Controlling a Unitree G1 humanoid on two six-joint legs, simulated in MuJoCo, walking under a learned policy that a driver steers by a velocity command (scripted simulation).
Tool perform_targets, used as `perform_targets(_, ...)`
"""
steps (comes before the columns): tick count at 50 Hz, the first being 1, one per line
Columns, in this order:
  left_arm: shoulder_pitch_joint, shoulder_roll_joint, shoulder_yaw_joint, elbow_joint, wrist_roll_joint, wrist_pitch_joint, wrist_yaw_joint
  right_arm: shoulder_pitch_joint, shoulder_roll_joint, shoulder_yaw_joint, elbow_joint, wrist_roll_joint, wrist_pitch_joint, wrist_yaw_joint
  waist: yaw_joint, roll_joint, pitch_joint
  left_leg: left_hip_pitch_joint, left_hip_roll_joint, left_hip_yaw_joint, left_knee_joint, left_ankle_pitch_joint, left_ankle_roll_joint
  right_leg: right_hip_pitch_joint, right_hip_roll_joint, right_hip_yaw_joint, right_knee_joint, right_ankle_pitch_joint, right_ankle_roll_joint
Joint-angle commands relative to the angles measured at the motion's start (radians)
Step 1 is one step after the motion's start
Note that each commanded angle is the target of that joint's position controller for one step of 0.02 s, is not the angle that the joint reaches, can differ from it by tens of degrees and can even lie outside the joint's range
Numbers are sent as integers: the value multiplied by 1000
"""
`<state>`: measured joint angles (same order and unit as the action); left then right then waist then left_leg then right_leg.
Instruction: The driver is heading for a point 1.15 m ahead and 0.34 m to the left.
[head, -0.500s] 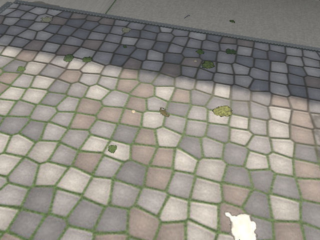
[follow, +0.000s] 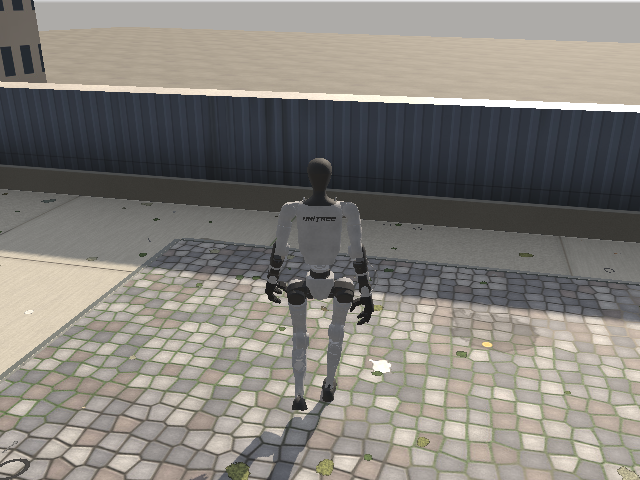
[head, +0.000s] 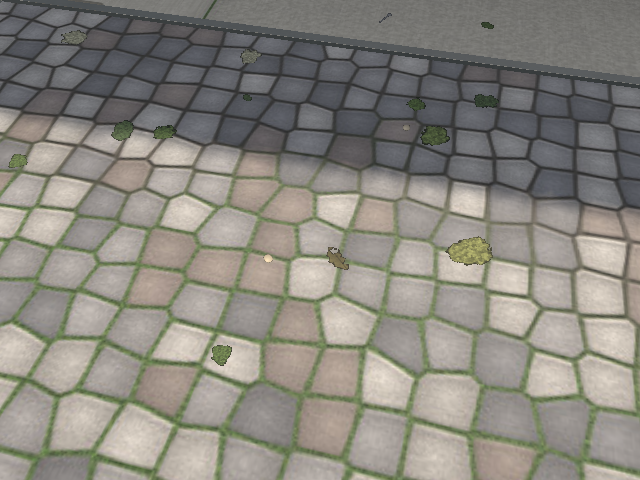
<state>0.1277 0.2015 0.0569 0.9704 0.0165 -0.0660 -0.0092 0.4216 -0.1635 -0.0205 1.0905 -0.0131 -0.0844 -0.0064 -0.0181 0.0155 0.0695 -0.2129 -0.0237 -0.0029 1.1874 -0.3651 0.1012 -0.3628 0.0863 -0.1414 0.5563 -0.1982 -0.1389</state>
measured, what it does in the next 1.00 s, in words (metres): walks ahead: left foot, then right foot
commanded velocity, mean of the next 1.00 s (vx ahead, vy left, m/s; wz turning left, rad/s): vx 0.22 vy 0.00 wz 0.06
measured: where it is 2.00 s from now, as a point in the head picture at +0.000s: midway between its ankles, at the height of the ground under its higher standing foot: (233, 355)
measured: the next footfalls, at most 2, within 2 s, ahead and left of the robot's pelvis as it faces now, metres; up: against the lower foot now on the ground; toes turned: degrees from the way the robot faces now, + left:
left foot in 0.40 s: +0.39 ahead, +0.09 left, +0.00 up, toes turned +3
right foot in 0.78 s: +0.32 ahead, -0.11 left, +0.00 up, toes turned -1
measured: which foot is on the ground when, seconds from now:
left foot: up 0.00-0.38, down 0.40-0.92, up 0.94-1.00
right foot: down 0.00-0.42, up 0.44-0.76, down 0.78-1.00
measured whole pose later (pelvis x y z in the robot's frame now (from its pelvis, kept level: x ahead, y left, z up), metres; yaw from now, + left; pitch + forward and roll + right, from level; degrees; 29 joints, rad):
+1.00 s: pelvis +0.30 +0.02 +0.01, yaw +4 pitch +0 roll -1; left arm 0.32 0.17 0.05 1.05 0.03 -0.02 0.07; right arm 0.27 -0.19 -0.05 0.97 -0.03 0.01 0.01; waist -0.01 0.01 0.00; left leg -0.42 -0.04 0.04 0.78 -0.39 0.09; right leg -0.18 -0.02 -0.10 0.48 -0.31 -0.02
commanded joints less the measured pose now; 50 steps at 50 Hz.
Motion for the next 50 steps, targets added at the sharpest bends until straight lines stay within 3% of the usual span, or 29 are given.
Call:
perform_targets(1, 137, 39, 3, 25, -1, -23, 3, -18, -81, -26, -80, -18, -2, 9, 11, 16, 7, -328, 101, -58, 78, 87, 5, 201, -346, 474, -400, -48, -128)
perform_targets(3, 183, 28, -6, 53, -1, -40, 11, 13, -41, -22, -74, -28, 22, 19, -23, -19, 1, -269, 111, -42, 9, 93, -18, 150, -301, 368, -412, 91, -102)
perform_targets(5, 232, 57, -5, 69, -2, -51, 14, -38, -49, -27, -97, -28, 37, 25, -29, -37, 13, -317, 120, -15, -49, 126, -34, 156, -279, 304, -426, 175, -96)
perform_targets(9, 313, 71, -11, 78, -6, -48, 13, -248, -70, -28, -173, -21, 46, 34, 13, -50, 45, -441, 133, 39, -235, 274, -65, 219, -243, 229, -447, 308, -63)
perform_targets(13, 384, 52, -29, 100, -7, -45, 21, -354, -27, -7, -197, -4, 37, 27, 48, -75, 28, -323, 56, 121, -490, 376, -69, 259, -200, 119, -346, 752, 4)
perform_targets(16, 412, 58, -34, 117, 3, -37, 32, -355, -44, -5, -189, -2, 31, 13, 55, -116, -5, -267, 14, 122, -566, 374, -48, 350, -216, 120, -265, 849, 13)
perform_targets(19, 359, 77, -29, 112, 5, -35, 44, -175, -96, -25, -124, -11, 9, -6, -29, -127, -67, -100, -25, 95, -682, 331, -3, 410, -235, 149, -61, 932, 16)
perform_targets(20, 338, 85, -27, 111, -9, -34, 43, -77, -107, -31, -91, -22, -8, -10, -83, -94, -99, 28, 3, 76, -814, 495, 11, 379, -210, 133, 81, 809, 32)
perform_targets(21, 357, 62, -34, 89, -25, -37, 45, 41, -173, -46, -62, -42, -20, -15, -98, -21, -208, 267, 179, -62, -731, 946, 43, 224, -169, 118, 291, 442, 54)
perform_targets(22, 562, -61, -55, 118, -71, -19, 45, 48, -210, -51, -62, -35, -12, -10, -13, 189, -394, 530, 478, -349, -648, 1431, 257, 7, -20, 88, 622, -451, 90)
perform_targets(23, 541, 29, -32, 150, -45, 4, 52, 10, -165, -44, -83, 13, 2, 0, -27, 39, -423, 432, 448, -373, -706, 1246, 289, -4, -32, 195, 671, -436, 91)
perform_targets(24, 429, 39, -24, 120, -12, 12, 48, -97, -128, -32, -101, 18, 10, -2, -7, 32, -262, 265, 396, -305, -793, 1023, 260, -36, -55, 200, 665, -376, 99)
perform_targets(25, 359, 24, -23, 106, 10, 17, 42, -169, -79, -15, -109, 11, 15, -7, 15, 14, -152, 130, 347, -249, -859, 869, 215, -33, -81, 201, 604, -317, 105)
perform_targets(26, 327, 15, -20, 103, 20, 28, 37, -187, -51, -4, -106, 7, 15, -16, 33, 19, -96, 36, 307, -186, -898, 818, 178, 4, -103, 205, 535, -281, 115)
perform_targets(27, 349, -9, -25, 112, 24, 44, 32, -188, -43, 2, -95, 6, 17, -23, 58, 41, -84, -38, 267, -133, -918, 770, 145, 76, -110, 193, 469, -256, 124)
perform_targets(29, 386, -46, -34, 138, 15, 68, 35, -174, -58, 3, -82, -6, 15, -23, 78, 46, -103, -80, 229, -84, -922, 717, 116, 152, -94, 162, 363, -247, 135)
perform_targets(32, 331, -33, -37, 138, 10, 92, 51, -147, -97, -1, -72, -12, 19, -20, 60, 71, -106, -77, 219, -100, -948, 443, 100, 157, -94, 143, 203, -243, 138)
perform_targets(35, 279, -16, -38, 135, 6, 99, 53, -143, -108, -6, -69, -6, 42, -19, 44, 94, -76, -127, 213, -139, -1003, 56, 78, 180, -99, 130, 105, -170, 130)
perform_targets(38, 282, -21, -46, 148, 12, 86, 52, -139, -100, -8, -62, 7, 66, -21, 50, 47, -12, -221, 194, -163, -1017, -147, 19, 266, -112, 132, -80, -54, 111)
perform_targets(39, 283, -4, -45, 141, 17, 76, 55, -123, -97, -10, -59, 8, 72, -19, 45, 27, 13, -233, 179, -173, -1008, -159, -11, 270, -150, 173, -147, -45, 104)
perform_targets(40, 258, 37, -38, 126, 13, 66, 60, -115, -97, -17, -71, 14, 78, -17, 17, -11, 44, -215, 136, -153, -988, -104, -30, 196, -177, 210, -165, -105, 93)
perform_targets(41, 230, 44, -33, 118, 1, 60, 64, -144, -97, -21, -93, 14, 81, -14, 10, -75, 64, -164, 102, -116, -935, -21, -29, 107, -179, 217, -186, -147, 88)
perform_targets(44, 207, 65, -13, 83, -3, 47, 81, -158, -101, -31, -131, 3, 80, -8, -4, -124, 7, -128, 49, -67, -762, 105, -13, 96, -222, 246, -235, -156, 70)
perform_targets(45, 230, 69, -6, 77, 3, 47, 84, -158, -87, -29, -139, -1, 79, -6, 5, -131, -21, -152, 22, -48, -708, 48, -11, 117, -252, 271, -265, -244, 50)
perform_targets(47, 241, 114, 20, 58, 9, 48, 89, -171, -67, -33, -158, -17, 84, 5, 28, -203, 0, -262, -32, 34, -459, -79, -5, 138, -375, 380, -351, -459, -31)
perform_targets(48, 248, 128, 31, 47, 10, 46, 90, -204, -78, -38, -186, -25, 86, 13, 43, -190, 26, -338, 6, 37, -330, -104, -2, 137, -457, 440, -400, -506, -85)
perform_targets(49, 250, 125, 33, 40, 16, 40, 88, -228, -89, -46, -206, -28, 86, 20, 39, -139, 51, -402, 49, 5, -247, -105, 1, 152, -492, 465, -425, -484, -113)
perform_targets(50, 232, 125, 35, 30, 17, 31, 86, -225, -89, -50, -214, -28, 83, 25, 20, -106, 58, -440, 79, -20, -229, -84, -3, 187, -489, 443, -428, -432, -106)
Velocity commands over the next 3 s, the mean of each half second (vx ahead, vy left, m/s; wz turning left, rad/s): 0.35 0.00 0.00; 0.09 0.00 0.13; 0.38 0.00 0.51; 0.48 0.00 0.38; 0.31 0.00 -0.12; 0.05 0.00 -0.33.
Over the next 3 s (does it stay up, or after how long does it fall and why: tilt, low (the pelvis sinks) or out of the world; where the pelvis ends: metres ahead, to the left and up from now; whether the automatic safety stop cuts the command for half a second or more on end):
stays up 0.92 0.32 0.02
